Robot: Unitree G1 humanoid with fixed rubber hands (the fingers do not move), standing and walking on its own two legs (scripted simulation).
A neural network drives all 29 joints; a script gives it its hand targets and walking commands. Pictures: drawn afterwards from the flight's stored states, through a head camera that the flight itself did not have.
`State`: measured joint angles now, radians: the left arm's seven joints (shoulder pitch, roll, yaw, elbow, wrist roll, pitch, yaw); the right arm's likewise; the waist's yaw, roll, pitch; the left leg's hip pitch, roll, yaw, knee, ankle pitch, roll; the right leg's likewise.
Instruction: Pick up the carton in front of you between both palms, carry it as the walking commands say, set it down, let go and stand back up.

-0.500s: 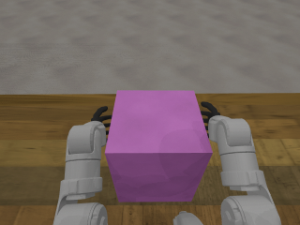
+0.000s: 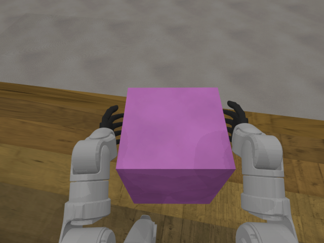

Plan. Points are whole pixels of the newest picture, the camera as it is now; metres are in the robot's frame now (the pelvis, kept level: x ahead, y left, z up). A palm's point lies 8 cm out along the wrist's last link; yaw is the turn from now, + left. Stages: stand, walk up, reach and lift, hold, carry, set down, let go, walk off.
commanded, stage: carry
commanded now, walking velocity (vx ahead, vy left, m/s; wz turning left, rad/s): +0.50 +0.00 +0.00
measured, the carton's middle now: (172, 150) +0.35 +0.04 +0.01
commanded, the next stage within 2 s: none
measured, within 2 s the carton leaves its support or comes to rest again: neither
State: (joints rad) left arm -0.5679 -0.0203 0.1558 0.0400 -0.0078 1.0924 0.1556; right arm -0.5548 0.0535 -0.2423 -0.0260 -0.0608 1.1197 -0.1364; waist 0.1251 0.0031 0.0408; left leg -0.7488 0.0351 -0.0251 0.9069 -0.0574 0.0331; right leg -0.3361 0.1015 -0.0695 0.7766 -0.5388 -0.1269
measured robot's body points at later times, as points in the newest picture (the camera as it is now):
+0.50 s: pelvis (173, 165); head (174, 6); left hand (149, 66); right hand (228, 69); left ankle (162, 233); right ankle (192, 186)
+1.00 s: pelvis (178, 104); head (186, 1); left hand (150, 40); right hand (205, 40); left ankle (168, 147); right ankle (183, 186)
